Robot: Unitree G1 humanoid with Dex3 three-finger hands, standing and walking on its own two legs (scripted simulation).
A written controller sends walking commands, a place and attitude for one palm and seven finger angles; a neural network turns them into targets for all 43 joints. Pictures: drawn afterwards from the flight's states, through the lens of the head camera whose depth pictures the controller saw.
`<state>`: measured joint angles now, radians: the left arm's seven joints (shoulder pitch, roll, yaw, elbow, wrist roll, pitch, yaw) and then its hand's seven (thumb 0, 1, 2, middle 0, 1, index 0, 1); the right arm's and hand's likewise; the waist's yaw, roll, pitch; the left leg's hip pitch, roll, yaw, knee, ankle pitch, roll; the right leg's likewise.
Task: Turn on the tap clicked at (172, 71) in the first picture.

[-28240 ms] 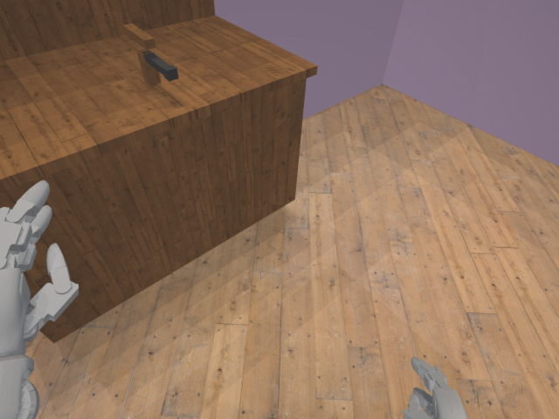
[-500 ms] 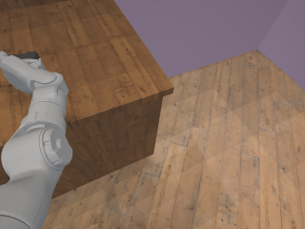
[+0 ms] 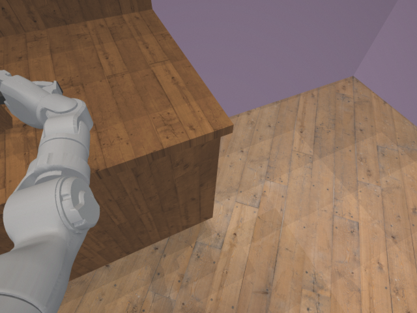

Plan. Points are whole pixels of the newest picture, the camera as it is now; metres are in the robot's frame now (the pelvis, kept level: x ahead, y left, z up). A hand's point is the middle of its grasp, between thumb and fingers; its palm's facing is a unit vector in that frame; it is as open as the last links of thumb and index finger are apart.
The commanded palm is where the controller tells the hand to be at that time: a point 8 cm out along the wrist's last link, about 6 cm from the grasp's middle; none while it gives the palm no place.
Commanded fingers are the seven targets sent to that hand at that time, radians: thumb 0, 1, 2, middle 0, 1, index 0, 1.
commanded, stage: lift the hand up off the lever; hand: left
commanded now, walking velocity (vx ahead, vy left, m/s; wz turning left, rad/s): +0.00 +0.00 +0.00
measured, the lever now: (53, 91) +0.58 +0.28 +0.10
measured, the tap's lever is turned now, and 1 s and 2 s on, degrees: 75 75 75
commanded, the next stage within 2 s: draw the hand back beside the body in 1.04 s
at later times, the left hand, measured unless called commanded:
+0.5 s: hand (46, 86) +0.51 +0.25 +0.16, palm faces +0.81 -0.57 -0.14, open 7.8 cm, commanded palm +0.46 +0.26 +0.16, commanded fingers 0.00 0.90 0.90 -0.15 -0.15 -0.15 -0.15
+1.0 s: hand (43, 83) +0.51 +0.25 +0.17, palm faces +0.81 -0.57 -0.12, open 7.8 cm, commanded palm +0.46 +0.25 +0.18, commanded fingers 0.00 0.90 0.90 -0.15 -0.15 -0.15 -0.15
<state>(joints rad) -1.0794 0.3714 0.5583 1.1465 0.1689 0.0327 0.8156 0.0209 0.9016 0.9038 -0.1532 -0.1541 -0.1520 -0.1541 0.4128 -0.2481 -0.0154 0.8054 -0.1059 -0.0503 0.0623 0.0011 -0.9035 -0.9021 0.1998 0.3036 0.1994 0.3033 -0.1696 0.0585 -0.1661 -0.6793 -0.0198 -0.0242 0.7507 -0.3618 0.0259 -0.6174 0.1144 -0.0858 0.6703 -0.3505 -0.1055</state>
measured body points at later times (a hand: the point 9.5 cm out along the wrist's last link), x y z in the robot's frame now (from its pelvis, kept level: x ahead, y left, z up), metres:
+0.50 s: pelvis -0.02 -0.01 +0.00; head +0.06 -0.01 +0.45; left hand +0.47 +0.27 +0.17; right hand -0.04 -0.27 -0.12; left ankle -0.01 +0.10 -0.71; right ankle -0.03 -0.05 -0.71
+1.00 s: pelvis +0.00 +0.01 +0.01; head +0.05 +0.01 +0.46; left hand +0.46 +0.27 +0.18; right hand +0.00 -0.25 -0.12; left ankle -0.01 +0.10 -0.71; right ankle -0.03 -0.05 -0.71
